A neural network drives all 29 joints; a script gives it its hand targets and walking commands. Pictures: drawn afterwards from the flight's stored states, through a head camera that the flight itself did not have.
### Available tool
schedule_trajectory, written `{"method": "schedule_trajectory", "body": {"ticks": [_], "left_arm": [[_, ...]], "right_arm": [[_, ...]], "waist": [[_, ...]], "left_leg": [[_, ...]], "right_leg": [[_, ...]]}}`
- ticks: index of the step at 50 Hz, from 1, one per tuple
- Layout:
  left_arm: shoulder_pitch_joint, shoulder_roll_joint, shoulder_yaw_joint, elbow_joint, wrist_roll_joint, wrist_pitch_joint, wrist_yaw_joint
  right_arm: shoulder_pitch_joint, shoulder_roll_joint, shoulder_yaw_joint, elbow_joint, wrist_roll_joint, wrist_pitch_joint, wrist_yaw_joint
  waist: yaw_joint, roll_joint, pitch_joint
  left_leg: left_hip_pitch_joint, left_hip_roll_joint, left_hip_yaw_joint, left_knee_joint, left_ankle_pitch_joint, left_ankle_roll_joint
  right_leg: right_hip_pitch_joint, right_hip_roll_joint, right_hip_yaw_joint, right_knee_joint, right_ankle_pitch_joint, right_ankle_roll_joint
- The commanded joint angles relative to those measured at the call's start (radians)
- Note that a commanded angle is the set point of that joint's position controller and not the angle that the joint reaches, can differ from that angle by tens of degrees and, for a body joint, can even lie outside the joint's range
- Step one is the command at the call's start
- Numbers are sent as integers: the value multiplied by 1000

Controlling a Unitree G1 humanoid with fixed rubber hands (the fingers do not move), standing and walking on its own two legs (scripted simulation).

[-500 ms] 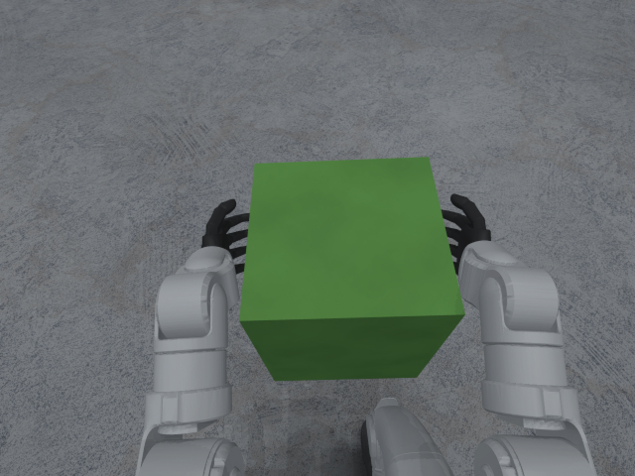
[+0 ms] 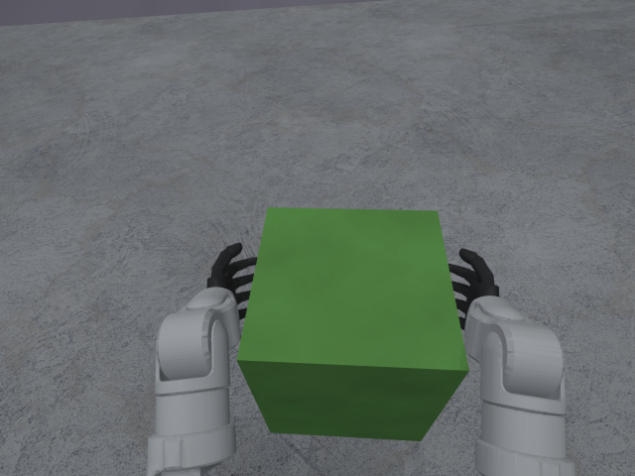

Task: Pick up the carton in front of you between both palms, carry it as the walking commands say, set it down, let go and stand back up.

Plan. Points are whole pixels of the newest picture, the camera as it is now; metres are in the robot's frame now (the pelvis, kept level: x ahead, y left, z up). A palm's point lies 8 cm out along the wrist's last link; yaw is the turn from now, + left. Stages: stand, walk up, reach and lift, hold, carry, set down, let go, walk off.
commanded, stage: carry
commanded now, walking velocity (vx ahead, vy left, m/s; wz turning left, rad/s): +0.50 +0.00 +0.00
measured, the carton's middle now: (347, 329) +0.30 +0.00 +0.03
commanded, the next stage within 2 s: none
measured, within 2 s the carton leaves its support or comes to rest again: neither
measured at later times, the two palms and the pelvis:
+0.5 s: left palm (257, 174) +0.56 +0.15 +0.09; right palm (439, 175) +0.55 -0.15 +0.09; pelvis +0.30 +0.01 -0.01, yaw -2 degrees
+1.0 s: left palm (284, 88) +0.87 +0.14 +0.10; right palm (420, 86) +0.87 -0.16 +0.10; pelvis +0.61 +0.00 -0.01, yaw -1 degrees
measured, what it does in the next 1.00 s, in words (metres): walks ahead: left foot, then right foot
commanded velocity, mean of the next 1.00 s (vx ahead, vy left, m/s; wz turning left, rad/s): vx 0.50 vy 0.00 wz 0.00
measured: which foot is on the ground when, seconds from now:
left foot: up 0.00-0.04, down 0.06-0.58, up 0.60-1.00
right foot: down 0.00-0.10, up 0.12-0.54, down 0.56-1.00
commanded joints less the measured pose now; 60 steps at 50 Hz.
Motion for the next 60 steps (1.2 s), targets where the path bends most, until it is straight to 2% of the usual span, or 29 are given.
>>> {"method": "schedule_trajectory", "body": {"ticks": [1,2,3,4,5,6,9,11,13,17,23,26,28,29,30,31,32,34,36,40,49,52,53,54,55,56,58,59,60], "left_arm": [[-402,-914,-739,-71,-351,37,-274],[-386,-904,-747,-90,-339,38,-273],[-347,-889,-753,-103,-330,42,-271],[-331,-885,-752,-109,-327,50,-271],[-341,-903,-773,-143,-343,63,-270],[-366,-897,-783,-169,-354,63,-272],[-365,-950,-804,-185,-373,44,-275],[-322,-963,-810,-184,-369,35,-270],[-270,-958,-812,-173,-355,29,-264],[-232,-926,-814,-183,-342,30,-255],[-270,-840,-810,-239,-358,70,-248],[-283,-806,-791,-227,-359,92,-249],[-268,-799,-773,-194,-358,99,-251],[-254,-793,-760,-181,-350,100,-253],[-274,-798,-749,-158,-342,93,-257],[-258,-842,-755,-154,-357,91,-259],[-284,-878,-765,-181,-369,85,-263],[-317,-949,-787,-209,-380,66,-272],[-313,-974,-799,-219,-387,51,-281],[-271,-938,-800,-240,-396,46,-291],[-231,-821,-767,-224,-352,91,-268],[-258,-819,-769,-208,-345,101,-264],[-263,-812,-771,-205,-343,104,-262],[-284,-819,-782,-215,-353,112,-259],[-306,-834,-796,-228,-359,114,-261],[-338,-871,-805,-230,-370,104,-264],[-357,-934,-819,-232,-377,77,-269],[-346,-951,-824,-235,-374,63,-266],[-332,-975,-829,-228,-373,55,-263]], "right_arm": [[-476,934,764,-48,367,20,263],[-449,926,761,-51,371,24,273],[-398,915,761,-48,372,29,280],[-357,898,750,-42,368,36,283],[-341,893,741,-24,358,32,289],[-335,915,744,-41,374,29,293],[-374,963,769,-108,406,19,300],[-363,962,781,-129,416,14,303],[-322,945,782,-132,414,12,308],[-289,897,781,-148,408,18,313],[-283,815,758,-168,388,50,296],[-301,785,752,-160,382,69,288],[-313,773,754,-157,381,81,284],[-334,764,754,-162,385,86,284],[-372,800,773,-184,396,94,284],[-387,809,773,-177,401,91,289],[-391,858,777,-164,407,82,293],[-384,912,781,-167,404,59,295],[-359,931,795,-174,383,40,289],[-303,942,798,-179,359,25,275],[-305,824,778,-194,376,80,278],[-303,812,755,-161,380,91,287],[-290,809,745,-143,378,92,290],[-286,794,728,-119,364,87,294],[-276,825,731,-89,365,77,297],[-304,865,735,-121,385,70,300],[-343,940,757,-153,404,51,306],[-350,957,767,-166,410,41,308],[-350,963,770,-169,412,33,309]], "waist": [[5,-166,-154],[-6,-129,-178],[-15,-87,-227],[-30,73,-269],[-38,307,-314],[-37,292,-271],[-29,56,-221],[-26,84,-211],[-25,117,-189],[-31,112,-120],[-38,151,-29],[-33,167,-31],[-5,100,-137],[19,-24,-219],[18,-298,-304],[14,-283,-277],[8,-215,-271],[-1,-49,-248],[-6,-87,-242],[-6,-138,-176],[3,-154,-38],[-18,-105,-85],[-33,-39,-149],[-44,180,-224],[-47,389,-265],[-39,287,-244],[-36,104,-238],[-30,72,-234],[-27,92,-238]], "left_leg": [[135,-33,68,-99,72,15],[276,-58,110,-131,39,22],[465,-30,84,-107,-29,34],[597,172,-190,-153,-99,65],[817,387,-590,-233,-221,222],[775,399,-662,-273,-157,260],[577,328,-400,-293,-66,192],[503,283,-273,-349,-141,155],[487,260,-200,-385,-161,155],[522,226,-111,-392,-31,147],[563,200,-30,-337,163,128],[573,198,4,-229,300,103],[441,133,95,67,396,58],[253,91,88,305,171,19],[-50,-38,44,622,-159,-25],[-154,-46,-78,755,-379,3],[-176,14,-124,811,-359,31],[-135,86,-149,714,-249,45],[-74,87,-112,605,-178,36],[-94,84,-50,370,-88,3],[-15,42,52,-4,55,21],[253,-22,138,-77,-36,35],[466,8,87,-70,-83,37],[685,263,-317,-164,-205,135],[810,391,-628,-295,-153,235],[790,387,-566,-279,-23,230],[670,332,-378,-247,89,180],[615,312,-309,-270,77,148],[585,292,-248,-291,42,129]], "right_leg": [[95,-175,22,100,598,-62],[31,-150,-20,213,598,-42],[-91,-127,-39,335,522,-19],[-242,-88,-60,573,224,25],[-571,28,-32,813,-90,48],[-692,15,60,955,-217,19],[-656,-98,117,935,-95,-12],[-596,-99,81,812,-15,2],[-587,-94,45,700,43,24],[-618,-80,-15,477,163,48],[-584,-50,-77,324,237,26],[-460,-21,-114,257,207,-2],[-100,39,-170,212,133,-12],[114,-133,87,151,-4,-48],[337,-389,547,41,-80,-192],[303,-395,609,-7,116,-211],[260,-371,479,25,227,-195],[120,-330,315,19,260,-131],[39,-292,192,-28,185,-90],[14,-264,97,-104,114,-105],[81,-224,-27,-45,321,-73],[18,-177,-106,199,437,-29],[-105,-143,-128,387,402,-3],[-363,-54,-116,683,200,55],[-604,45,-53,908,-176,65],[-670,-9,51,1018,-211,36],[-650,-86,97,1002,-108,-2],[-617,-108,106,933,-45,-4],[-587,-105,88,893,-4,-1]]}}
